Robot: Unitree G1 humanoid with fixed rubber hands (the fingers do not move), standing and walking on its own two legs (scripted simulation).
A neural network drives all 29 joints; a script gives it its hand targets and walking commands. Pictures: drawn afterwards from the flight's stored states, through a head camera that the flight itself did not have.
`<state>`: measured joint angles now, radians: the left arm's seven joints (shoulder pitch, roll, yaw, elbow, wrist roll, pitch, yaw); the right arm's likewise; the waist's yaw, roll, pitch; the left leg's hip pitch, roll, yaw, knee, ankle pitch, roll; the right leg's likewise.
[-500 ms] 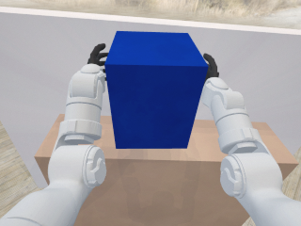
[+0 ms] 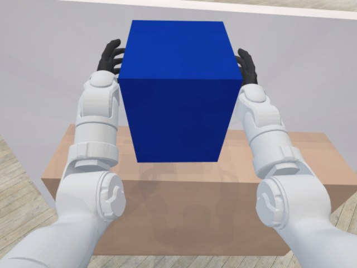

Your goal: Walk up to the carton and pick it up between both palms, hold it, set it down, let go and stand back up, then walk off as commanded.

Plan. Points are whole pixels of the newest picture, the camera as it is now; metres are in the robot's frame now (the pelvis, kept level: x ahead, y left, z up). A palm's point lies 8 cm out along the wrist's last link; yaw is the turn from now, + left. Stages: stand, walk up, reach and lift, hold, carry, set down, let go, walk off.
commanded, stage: set down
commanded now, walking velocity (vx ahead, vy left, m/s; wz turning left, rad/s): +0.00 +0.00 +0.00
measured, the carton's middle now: (177, 95) +0.44 +0.02 +0.20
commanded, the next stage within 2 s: none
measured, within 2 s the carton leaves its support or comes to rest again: neither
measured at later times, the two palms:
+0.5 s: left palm (107, 82) +0.43 +0.18 +0.23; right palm (238, 92) +0.43 -0.12 +0.23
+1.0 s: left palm (118, 90) +0.45 +0.16 +0.20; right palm (240, 99) +0.44 -0.13 +0.20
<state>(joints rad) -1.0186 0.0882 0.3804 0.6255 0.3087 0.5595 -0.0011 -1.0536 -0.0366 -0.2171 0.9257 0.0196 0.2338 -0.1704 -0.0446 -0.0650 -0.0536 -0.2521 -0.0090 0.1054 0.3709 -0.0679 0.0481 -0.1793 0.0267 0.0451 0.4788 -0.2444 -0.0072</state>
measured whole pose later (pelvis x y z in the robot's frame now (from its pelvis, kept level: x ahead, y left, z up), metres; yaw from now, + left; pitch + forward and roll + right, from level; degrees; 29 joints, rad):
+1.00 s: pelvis +0.02 +0.00 +0.00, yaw +0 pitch -1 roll +0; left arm -0.98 0.09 0.38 0.80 0.31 0.34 0.00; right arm -0.98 0.00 -0.29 0.96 -0.11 0.12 -0.17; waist -0.04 -0.07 -0.02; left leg -0.24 -0.02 0.11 0.34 -0.08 0.05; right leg -0.16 0.02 0.05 0.43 -0.25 -0.01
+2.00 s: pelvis +0.04 +0.00 +0.00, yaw +0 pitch +0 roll +1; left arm -0.98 0.11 0.45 1.02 0.31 0.15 -0.02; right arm -0.97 0.10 -0.53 0.96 -0.36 0.08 -0.14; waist -0.04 -0.07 -0.02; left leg -0.24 -0.03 0.11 0.34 -0.10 0.06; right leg -0.16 0.01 0.04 0.43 -0.27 0.00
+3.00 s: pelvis +0.05 +0.00 +0.00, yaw +0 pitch +1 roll +1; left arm -0.98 0.11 0.52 1.09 0.33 0.06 -0.05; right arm -0.90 0.17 -0.63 0.92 -0.49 0.05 -0.11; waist -0.04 -0.07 0.00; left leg -0.24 -0.03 0.11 0.34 -0.12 0.06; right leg -0.16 0.00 0.04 0.43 -0.28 0.00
